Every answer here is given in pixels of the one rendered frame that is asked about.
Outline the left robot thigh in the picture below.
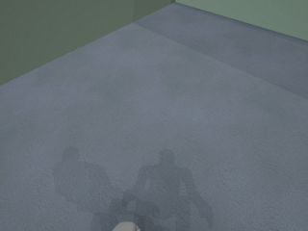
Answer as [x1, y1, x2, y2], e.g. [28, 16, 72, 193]
[113, 221, 141, 231]

